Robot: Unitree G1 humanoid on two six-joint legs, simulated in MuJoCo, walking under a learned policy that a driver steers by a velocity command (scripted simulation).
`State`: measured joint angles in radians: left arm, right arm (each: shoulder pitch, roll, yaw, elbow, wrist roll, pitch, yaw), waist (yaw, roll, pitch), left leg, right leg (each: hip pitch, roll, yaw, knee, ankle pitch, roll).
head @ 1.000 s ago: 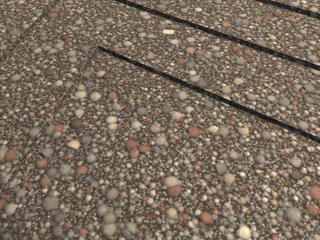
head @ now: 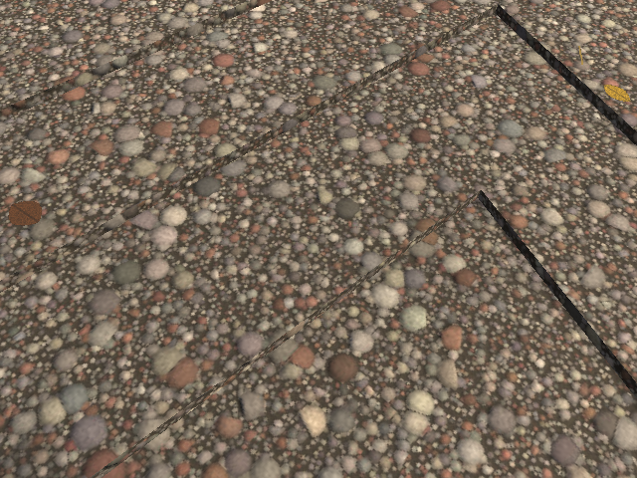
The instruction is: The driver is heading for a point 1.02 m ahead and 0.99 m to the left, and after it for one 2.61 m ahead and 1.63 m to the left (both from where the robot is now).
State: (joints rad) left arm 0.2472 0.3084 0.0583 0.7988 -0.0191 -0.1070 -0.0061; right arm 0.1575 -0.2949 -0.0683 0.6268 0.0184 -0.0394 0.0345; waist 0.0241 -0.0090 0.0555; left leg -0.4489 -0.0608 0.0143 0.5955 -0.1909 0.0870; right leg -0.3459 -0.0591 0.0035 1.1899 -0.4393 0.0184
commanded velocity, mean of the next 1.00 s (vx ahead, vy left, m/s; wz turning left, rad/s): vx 0.50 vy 0.00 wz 0.60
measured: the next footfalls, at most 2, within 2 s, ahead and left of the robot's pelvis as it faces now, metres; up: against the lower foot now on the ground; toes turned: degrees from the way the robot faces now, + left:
right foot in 0.38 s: +0.40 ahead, -0.11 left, +0.00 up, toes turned +16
left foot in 0.84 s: +0.54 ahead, +0.26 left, +0.02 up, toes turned +35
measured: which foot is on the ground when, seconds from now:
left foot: down 0.00-0.38, up 0.40-0.82, down 0.84-1.00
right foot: up 0.00-0.36, down 0.38-0.90, up 0.92-1.00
